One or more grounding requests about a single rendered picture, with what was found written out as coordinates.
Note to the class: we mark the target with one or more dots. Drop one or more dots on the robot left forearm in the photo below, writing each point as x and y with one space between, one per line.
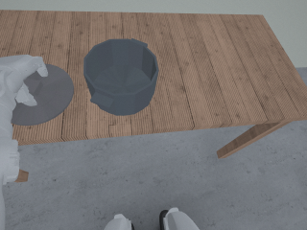
10 83

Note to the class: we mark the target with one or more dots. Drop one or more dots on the knob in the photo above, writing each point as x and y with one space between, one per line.
34 86

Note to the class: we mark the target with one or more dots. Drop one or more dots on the pot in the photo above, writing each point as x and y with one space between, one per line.
121 75

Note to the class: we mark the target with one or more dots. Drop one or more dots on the right robot shin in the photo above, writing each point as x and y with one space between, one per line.
175 209

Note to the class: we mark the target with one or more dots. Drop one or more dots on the left robot upper arm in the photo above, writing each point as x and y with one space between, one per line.
9 170

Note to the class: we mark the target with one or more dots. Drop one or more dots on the robot shin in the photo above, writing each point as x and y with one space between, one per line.
175 209
119 216

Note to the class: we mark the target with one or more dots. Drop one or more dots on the table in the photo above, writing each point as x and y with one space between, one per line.
214 70

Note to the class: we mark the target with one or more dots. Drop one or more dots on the lid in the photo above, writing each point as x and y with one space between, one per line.
54 97

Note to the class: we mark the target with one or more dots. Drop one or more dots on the left robot shin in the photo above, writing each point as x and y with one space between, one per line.
119 216

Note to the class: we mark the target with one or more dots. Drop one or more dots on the robot left hand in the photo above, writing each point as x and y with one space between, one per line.
25 65

